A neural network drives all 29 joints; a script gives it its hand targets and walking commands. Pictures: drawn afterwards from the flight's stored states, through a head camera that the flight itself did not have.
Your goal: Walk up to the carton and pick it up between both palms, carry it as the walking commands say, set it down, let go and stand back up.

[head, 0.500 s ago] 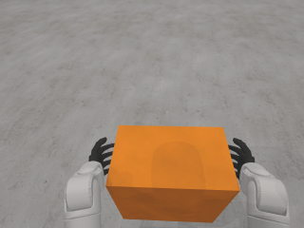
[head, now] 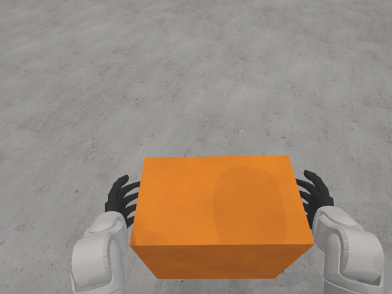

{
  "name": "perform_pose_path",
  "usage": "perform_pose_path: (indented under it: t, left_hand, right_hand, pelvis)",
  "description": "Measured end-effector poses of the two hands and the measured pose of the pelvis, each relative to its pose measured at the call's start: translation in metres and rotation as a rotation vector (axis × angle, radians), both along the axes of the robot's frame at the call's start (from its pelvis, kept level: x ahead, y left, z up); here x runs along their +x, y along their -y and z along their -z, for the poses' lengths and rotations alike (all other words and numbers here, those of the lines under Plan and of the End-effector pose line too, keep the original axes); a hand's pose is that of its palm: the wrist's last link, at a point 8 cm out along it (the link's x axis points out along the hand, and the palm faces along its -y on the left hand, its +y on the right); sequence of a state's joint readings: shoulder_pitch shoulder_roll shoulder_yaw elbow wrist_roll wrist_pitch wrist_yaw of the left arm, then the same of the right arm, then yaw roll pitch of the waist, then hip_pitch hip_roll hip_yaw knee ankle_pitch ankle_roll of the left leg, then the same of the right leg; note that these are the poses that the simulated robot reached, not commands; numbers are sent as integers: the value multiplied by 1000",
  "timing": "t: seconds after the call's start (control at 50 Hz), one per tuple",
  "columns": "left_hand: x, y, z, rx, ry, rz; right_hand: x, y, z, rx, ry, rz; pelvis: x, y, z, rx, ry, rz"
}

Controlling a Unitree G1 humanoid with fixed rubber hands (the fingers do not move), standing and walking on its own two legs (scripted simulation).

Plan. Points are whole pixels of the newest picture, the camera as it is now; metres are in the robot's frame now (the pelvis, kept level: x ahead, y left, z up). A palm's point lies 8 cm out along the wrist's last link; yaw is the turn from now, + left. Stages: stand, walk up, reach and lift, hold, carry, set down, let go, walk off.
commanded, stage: carry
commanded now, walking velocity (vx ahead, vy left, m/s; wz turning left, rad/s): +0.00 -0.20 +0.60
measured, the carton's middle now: (215, 223) +0.27 -0.01 -0.01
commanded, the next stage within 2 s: none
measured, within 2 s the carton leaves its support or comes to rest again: neither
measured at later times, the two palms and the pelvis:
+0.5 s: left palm (132, 236) +0.21 +0.13 +0.09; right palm (318, 176) +0.32 -0.20 +0.09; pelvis +0.02 -0.11 +0.01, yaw +19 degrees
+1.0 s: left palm (175, 248) +0.19 +0.07 +0.08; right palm (318, 154) +0.39 -0.23 +0.07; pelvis +0.07 -0.21 +0.01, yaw +36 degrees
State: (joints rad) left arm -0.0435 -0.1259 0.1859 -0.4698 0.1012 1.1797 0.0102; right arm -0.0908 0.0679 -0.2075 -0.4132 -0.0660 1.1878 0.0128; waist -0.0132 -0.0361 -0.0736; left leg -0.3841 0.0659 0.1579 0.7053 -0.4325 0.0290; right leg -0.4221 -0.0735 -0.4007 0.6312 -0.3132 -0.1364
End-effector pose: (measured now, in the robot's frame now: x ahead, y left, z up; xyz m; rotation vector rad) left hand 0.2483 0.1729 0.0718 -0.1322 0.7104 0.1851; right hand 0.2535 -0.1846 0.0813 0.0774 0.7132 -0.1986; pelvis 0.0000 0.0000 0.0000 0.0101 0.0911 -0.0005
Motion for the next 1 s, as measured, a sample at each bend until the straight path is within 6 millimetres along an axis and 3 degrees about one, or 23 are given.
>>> perform_pose_path:
  t: [0.16,0.3,0.4,0.56,0.6,0.68,0.78,0.92,1.0]
  left_hand:
    - [-14,-8,-6,11,-14,-95]
    - [-16,21,-19,41,45,-183]
    - [-29,41,-17,56,-20,-239]
    - [-49,33,-16,30,27,-365]
    - [-53,28,-8,30,40,-389]
    - [-67,29,-1,1,-8,-443]
    - [-73,46,-9,-3,-14,-495]
    - [-55,87,-15,40,28,-550]
    - [-57,108,-12,62,-37,-568]
  right_hand:
    - [15,-9,5,22,-18,-84]
    - [45,15,2,45,42,-180]
    - [57,29,2,41,-20,-254]
    - [81,7,-10,23,29,-371]
    - [86,-2,-6,22,39,-395]
    - [85,-7,2,17,-14,-430]
    - [92,3,0,26,-24,-470]
    - [126,35,5,63,20,-529]
    - [138,46,8,54,-35,-576]
  pelvis:
    - [7,23,-7,-15,15,-89]
    - [16,70,0,-26,25,-187]
    - [21,91,-11,17,22,-275]
    - [26,110,-5,11,9,-374]
    - [28,113,4,3,4,-399]
    - [32,127,-2,-2,17,-426]
    - [40,152,-11,-25,22,-483]
    - [63,198,0,-28,18,-572]
    - [74,212,-7,6,13,-634]
